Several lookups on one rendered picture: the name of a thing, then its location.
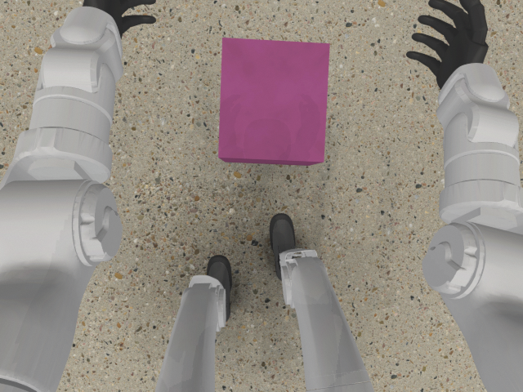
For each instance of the right robot upper arm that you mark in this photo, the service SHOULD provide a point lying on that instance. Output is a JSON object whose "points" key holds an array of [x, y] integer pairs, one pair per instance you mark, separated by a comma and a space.
{"points": [[478, 271]]}

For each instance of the left robot forearm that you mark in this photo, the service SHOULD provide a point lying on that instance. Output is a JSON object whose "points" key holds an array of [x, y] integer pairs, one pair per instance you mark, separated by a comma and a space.
{"points": [[69, 131]]}

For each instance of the robot right hand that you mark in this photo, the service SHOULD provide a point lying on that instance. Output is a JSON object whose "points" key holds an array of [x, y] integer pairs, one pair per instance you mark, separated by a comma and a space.
{"points": [[466, 41]]}

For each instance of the left robot upper arm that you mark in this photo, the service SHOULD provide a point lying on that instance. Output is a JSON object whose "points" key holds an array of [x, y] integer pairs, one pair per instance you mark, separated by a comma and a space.
{"points": [[53, 234]]}

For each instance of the right robot forearm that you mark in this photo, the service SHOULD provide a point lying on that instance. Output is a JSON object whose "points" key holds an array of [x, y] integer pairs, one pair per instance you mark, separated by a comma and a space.
{"points": [[481, 155]]}

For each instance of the robot right shin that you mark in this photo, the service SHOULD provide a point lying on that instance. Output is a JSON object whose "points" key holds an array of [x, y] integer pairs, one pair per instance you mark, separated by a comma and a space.
{"points": [[305, 253]]}

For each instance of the carton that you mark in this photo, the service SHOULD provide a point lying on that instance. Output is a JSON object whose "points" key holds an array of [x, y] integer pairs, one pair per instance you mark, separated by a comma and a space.
{"points": [[273, 101]]}

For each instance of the robot left shin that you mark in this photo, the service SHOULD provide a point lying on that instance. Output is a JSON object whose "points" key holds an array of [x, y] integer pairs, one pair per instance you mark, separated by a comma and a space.
{"points": [[202, 279]]}

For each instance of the robot shin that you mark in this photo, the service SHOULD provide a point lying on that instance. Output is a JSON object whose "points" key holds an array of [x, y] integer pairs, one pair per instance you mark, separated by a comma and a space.
{"points": [[202, 279], [305, 253]]}

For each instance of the robot left hand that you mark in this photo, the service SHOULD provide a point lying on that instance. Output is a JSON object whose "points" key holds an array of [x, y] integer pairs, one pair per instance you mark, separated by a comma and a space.
{"points": [[117, 7]]}

